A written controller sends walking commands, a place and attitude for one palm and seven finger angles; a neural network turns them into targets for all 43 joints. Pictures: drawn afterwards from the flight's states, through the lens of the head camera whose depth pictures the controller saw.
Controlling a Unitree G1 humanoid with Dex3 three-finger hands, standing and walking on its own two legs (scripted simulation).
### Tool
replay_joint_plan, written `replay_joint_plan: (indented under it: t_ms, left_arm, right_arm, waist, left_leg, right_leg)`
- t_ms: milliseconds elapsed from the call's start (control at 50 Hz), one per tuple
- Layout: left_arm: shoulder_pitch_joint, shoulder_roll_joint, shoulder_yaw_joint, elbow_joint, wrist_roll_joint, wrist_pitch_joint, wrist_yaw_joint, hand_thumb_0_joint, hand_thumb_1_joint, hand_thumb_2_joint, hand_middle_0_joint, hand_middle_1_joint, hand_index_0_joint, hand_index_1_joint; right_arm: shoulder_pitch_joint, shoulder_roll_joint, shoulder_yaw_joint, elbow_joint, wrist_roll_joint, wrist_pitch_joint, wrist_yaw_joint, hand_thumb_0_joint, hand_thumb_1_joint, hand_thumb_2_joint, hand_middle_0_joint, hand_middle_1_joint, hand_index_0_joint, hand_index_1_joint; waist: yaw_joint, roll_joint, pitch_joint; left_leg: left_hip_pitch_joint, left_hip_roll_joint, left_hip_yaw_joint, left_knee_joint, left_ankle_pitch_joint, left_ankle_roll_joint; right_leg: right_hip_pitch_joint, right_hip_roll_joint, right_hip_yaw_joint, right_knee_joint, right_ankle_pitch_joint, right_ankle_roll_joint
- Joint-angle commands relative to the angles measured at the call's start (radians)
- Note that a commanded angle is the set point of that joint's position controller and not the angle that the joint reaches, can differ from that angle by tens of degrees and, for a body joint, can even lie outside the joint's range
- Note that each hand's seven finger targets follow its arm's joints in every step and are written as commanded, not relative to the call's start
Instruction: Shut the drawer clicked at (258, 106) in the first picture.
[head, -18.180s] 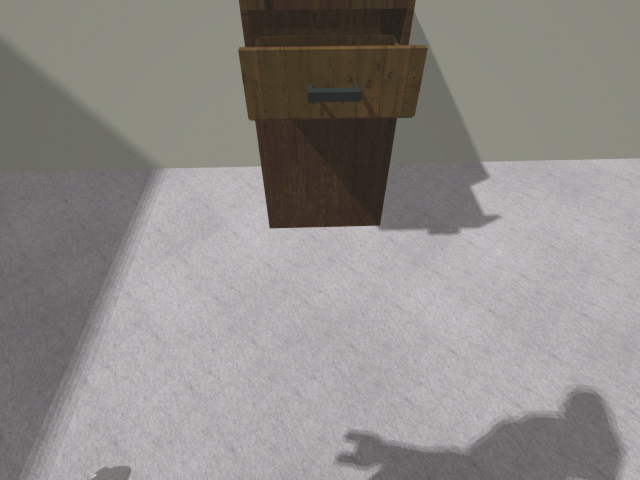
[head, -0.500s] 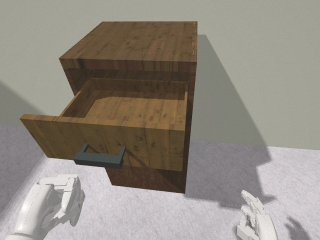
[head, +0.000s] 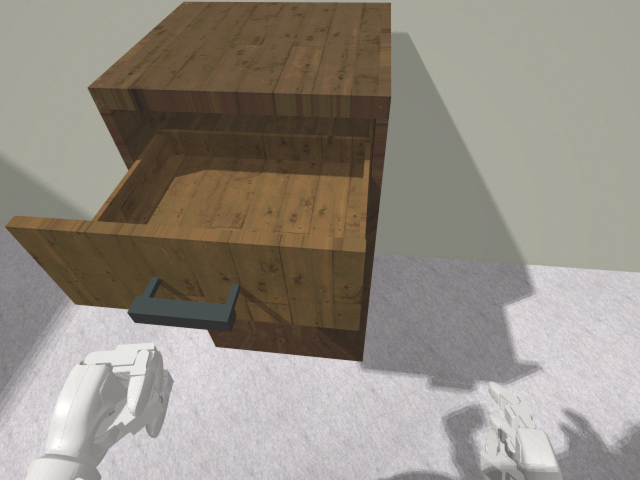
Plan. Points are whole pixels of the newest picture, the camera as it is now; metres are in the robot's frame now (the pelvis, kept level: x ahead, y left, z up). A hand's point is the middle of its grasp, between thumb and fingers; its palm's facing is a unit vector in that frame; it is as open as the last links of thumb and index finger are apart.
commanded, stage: bring the fist close to the handle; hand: left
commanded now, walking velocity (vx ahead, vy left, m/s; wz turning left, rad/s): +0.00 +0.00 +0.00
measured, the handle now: (188, 300) +0.33 +0.20 +0.05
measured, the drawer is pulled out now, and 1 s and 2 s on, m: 0.28 0.28 0.20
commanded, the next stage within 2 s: push the drawer shut in 0.86 s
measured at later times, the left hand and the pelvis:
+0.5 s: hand (198, 379) +0.23 +0.16 +0.04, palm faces -0.08 -1.00 -0.03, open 3.3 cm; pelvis +0.00 +0.03 -0.02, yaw -1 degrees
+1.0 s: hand (189, 379) +0.22 +0.17 +0.05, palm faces -0.04 -1.00 -0.06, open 3.3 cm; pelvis +0.00 +0.03 -0.03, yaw -1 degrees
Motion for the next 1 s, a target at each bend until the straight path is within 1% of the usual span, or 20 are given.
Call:
replay_joint_plan:
  t_ms: [0,40,100,180,200,240,340,440,480,520,560,600,620,680,720,760,840,900,920,980]
  left_arm:
    - [-0.093,0.109,0.043,-0.175,-0.001,-0.084,0.021,0.0,0.9,0.9,-1.4,-1.6,-1.4,-1.6]
    - [-0.089,0.087,0.017,-0.165,0.007,-0.09,0.03,0.0,0.9,0.9,-1.4,-1.6,-1.4,-1.6]
    - [-0.096,0.106,0.037,-0.14,0.021,-0.093,0.056,0.0,0.9,0.9,-1.4,-1.6,-1.4,-1.6]
    - [-0.136,0.068,-0.012,-0.164,0.033,-0.112,0.084,0.0,0.9,0.9,-1.4,-1.6,-1.4,-1.6]
    - [-0.152,0.082,-0.004,-0.157,0.042,-0.117,0.098,0.0,0.9,0.9,-1.4,-1.6,-1.4,-1.6]
    - [-0.145,0.047,-0.051,-0.164,0.054,-0.131,0.108,0.0,0.9,0.9,-1.4,-1.6,-1.4,-1.6]
    - [-0.175,0.022,-0.1,-0.115,0.079,-0.143,0.13,0.0,0.9,0.9,-1.4,-1.6,-1.4,-1.6]
    - [-0.221,0.054,-0.061,-0.054,0.094,-0.143,0.154,0.0,0.9,0.9,-1.4,-1.6,-1.4,-1.6]
    - [-0.235,0.045,-0.078,-0.133,0.092,-0.159,0.161,0.0,0.9,0.9,-1.4,-1.6,-1.4,-1.6]
    - [-0.24,0.049,-0.085,-0.18,0.095,-0.167,0.177,0.0,0.9,0.9,-1.4,-1.6,-1.4,-1.6]
    - [-0.198,0.045,-0.087,-0.198,0.088,-0.166,0.184,0.0,0.9,0.9,-1.4,-1.6,-1.4,-1.6]
    - [-0.147,0.05,-0.076,-0.149,0.096,-0.151,0.188,0.0,0.9,0.9,-1.4,-1.6,-1.4,-1.6]
    - [-0.142,0.012,-0.114,-0.135,0.094,-0.139,0.182,0.0,0.9,0.9,-1.4,-1.6,-1.4,-1.6]
    - [-0.14,0.019,-0.106,-0.065,0.092,-0.105,0.162,0.0,0.9,0.9,-1.4,-1.6,-1.4,-1.6]
    - [-0.14,0.029,-0.095,-0.076,0.093,-0.099,0.158,0.0,0.9,0.9,-1.4,-1.6,-1.4,-1.6]
    - [-0.139,0.035,-0.095,-0.15,0.086,-0.11,0.158,0.0,0.9,0.9,-1.4,-1.6,-1.4,-1.6]
    - [-0.16,0.066,-0.076,-0.245,0.087,-0.163,0.19,0.0,0.9,0.9,-1.4,-1.6,-1.4,-1.6]
    - [-0.182,0.08,-0.06,-0.172,0.096,-0.181,0.2,0.0,0.9,0.9,-1.4,-1.6,-1.4,-1.6]
    - [-0.176,0.055,-0.075,-0.136,0.095,-0.178,0.194,0.0,0.9,0.9,-1.4,-1.6,-1.4,-1.6]
    - [-0.242,0.047,-0.096,-0.071,0.086,-0.149,0.159,0.0,0.9,0.9,-1.4,-1.6,-1.4,-1.6]
  right_arm:
    - [-0.1,-0.105,-0.04,-0.16,-0.004,-0.057,-0.004,0.0,-0.9,-0.9,0.2,0.3,0.2,0.3]
    - [-0.091,-0.103,-0.042,-0.174,-0.006,-0.051,-0.001,0.0,-0.9,-0.9,0.2,0.3,0.2,0.3]
    - [-0.093,-0.105,-0.043,-0.172,-0.013,-0.033,0.003,0.0,-0.9,-0.9,0.2,0.3,0.2,0.3]
    - [-0.084,-0.101,-0.038,-0.196,-0.015,-0.014,0.01,0.0,-0.9,-0.9,0.2,0.3,0.2,0.3]
    - [-0.081,-0.104,-0.038,-0.189,-0.018,-0.009,0.009,0.0,-0.9,-0.9,0.2,0.3,0.2,0.3]
    - [-0.068,-0.102,-0.037,-0.203,-0.021,-0.004,0.016,0.0,-0.9,-0.9,0.2,0.3,0.2,0.3]
    - [-0.051,-0.11,-0.039,-0.214,-0.026,0.021,0.023,0.0,-0.9,-0.9,0.2,0.3,0.2,0.3]
    - [-0.045,-0.115,-0.042,-0.225,-0.029,0.065,0.025,0.0,-0.9,-0.9,0.2,0.3,0.2,0.3]
    - [-0.048,-0.108,-0.04,-0.246,-0.028,0.069,0.028,0.0,-0.9,-0.9,0.2,0.3,0.2,0.3]
    - [-0.041,-0.105,-0.038,-0.25,-0.031,0.076,0.029,0.0,-0.9,-0.9,0.2,0.3,0.2,0.3]
    - [-0.033,-0.099,-0.039,-0.255,-0.03,0.081,0.032,0.0,-0.9,-0.9,0.2,0.3,0.2,0.3]
    - [-0.027,-0.102,-0.042,-0.246,-0.028,0.094,0.032,0.0,-0.9,-0.9,0.2,0.3,0.2,0.3]
    - [-0.025,-0.102,-0.039,-0.254,-0.027,0.101,0.034,0.0,-0.9,-0.9,0.2,0.3,0.2,0.3]
    - [-0.034,-0.112,-0.039,-0.26,-0.02,0.122,0.033,0.0,-0.9,-0.9,0.2,0.3,0.2,0.3]
    - [-0.039,-0.113,-0.039,-0.268,-0.02,0.131,0.028,0.0,-0.9,-0.9,0.2,0.3,0.2,0.3]
    - [-0.04,-0.108,-0.04,-0.284,-0.018,0.129,0.027,0.0,-0.9,-0.9,0.2,0.3,0.2,0.3]
    - [-0.028,-0.094,-0.037,-0.279,-0.027,0.117,0.025,0.0,-0.9,-0.9,0.2,0.3,0.2,0.3]
    - [-0.032,-0.104,-0.034,-0.257,-0.031,0.122,0.024,0.0,-0.9,-0.9,0.2,0.3,0.2,0.3]
    - [-0.032,-0.103,-0.035,-0.258,-0.028,0.126,0.026,0.0,-0.9,-0.9,0.2,0.3,0.2,0.3]
    - [-0.042,-0.117,-0.031,-0.257,-0.022,0.129,0.026,0.0,-0.9,-0.9,0.2,0.3,0.2,0.3]
  waist:
    - [-0.017,-0.065,-0.075]
    - [-0.017,-0.085,-0.098]
    - [-0.012,-0.088,-0.112]
    - [-0.019,-0.022,-0.127]
    - [-0.023,-0.033,-0.122]
    - [-0.025,-0.007,-0.148]
    - [-0.04,-0.047,-0.162]
    - [-0.037,-0.081,-0.175]
    - [-0.026,-0.007,-0.24]
    - [-0.022,0.024,-0.28]
    - [-0.021,0.015,-0.294]
    - [-0.024,-0.02,-0.265]
    - [-0.036,-0.045,-0.236]
    - [-0.046,-0.096,-0.151]
    - [-0.04,-0.079,-0.15]
    - [-0.033,-0.04,-0.207]
    - [-0.032,0.003,-0.245]
    - [-0.049,-0.033,-0.171]
    - [-0.055,-0.052,-0.155]
    - [-0.068,-0.044,-0.136]
  left_leg:
    - [0.072,0.01,-0.038,-0.054,0.162,0.019]
    - [0.07,0.01,-0.038,-0.055,0.159,0.019]
    - [0.049,0.012,-0.038,-0.048,0.171,0.017]
    - [0.054,0.017,-0.042,-0.041,0.17,0.011]
    - [0.046,0.02,-0.047,-0.037,0.167,0.011]
    - [0.056,0.025,-0.054,-0.028,0.189,0.007]
    - [0.026,0.031,-0.07,-0.001,0.184,0.001]
    - [-0.023,0.033,-0.067,0.028,0.164,-0.001]
    - [0.021,0.036,-0.069,0.031,0.211,-0.006]
    - [0.053,0.041,-0.071,0.035,0.265,-0.008]
    - [0.069,0.046,-0.07,0.041,0.324,-0.01]
    - [0.052,0.048,-0.07,0.044,0.336,-0.011]
    - [0.03,0.047,-0.07,0.043,0.317,-0.01]
    - [-0.039,0.042,-0.068,0.034,0.207,-0.005]
    - [-0.044,0.036,-0.063,0.032,0.186,-0.002]
    - [-0.009,0.037,-0.061,0.037,0.218,-0.002]
    - [0.024,0.041,-0.066,0.049,0.247,-0.003]
    - [-0.036,0.037,-0.067,0.055,0.175,0.001]
    - [-0.049,0.037,-0.065,0.057,0.144,0.001]
    - [-0.088,0.028,-0.064,0.06,0.07,0.004]
  right_leg:
    - [-0.064,-0.063,0.11,-0.139,0.231,0.075]
    - [-0.077,-0.059,0.094,-0.117,0.217,0.072]
    - [-0.079,-0.052,0.082,-0.09,0.23,0.066]
    - [-0.124,-0.044,0.056,-0.044,0.214,0.057]
    - [-0.132,-0.04,0.053,-0.038,0.204,0.055]
    - [-0.152,-0.039,0.044,-0.01,0.212,0.051]
    - [-0.203,-0.034,0.036,0.034,0.193,0.05]
    - [-0.23,-0.03,0.04,0.067,0.182,0.049]
    - [-0.215,-0.033,0.043,0.08,0.201,0.046]
    - [-0.2,-0.033,0.046,0.083,0.227,0.044]
    - [-0.186,-0.032,0.043,0.085,0.268,0.045]
    - [-0.187,-0.028,0.042,0.08,0.281,0.047]
    - [-0.196,-0.028,0.035,0.081,0.277,0.05]
    - [-0.216,-0.024,0.034,0.067,0.225,0.052]
    - [-0.21,-0.026,0.039,0.062,0.215,0.05]
    - [-0.194,-0.029,0.042,0.069,0.231,0.05]
    - [-0.201,-0.028,0.046,0.078,0.235,0.046]
    - [-0.232,-0.024,0.049,0.072,0.189,0.045]
    - [-0.248,-0.022,0.048,0.071,0.167,0.048]
    - [-0.259,-0.028,0.06,0.055,0.114,0.051]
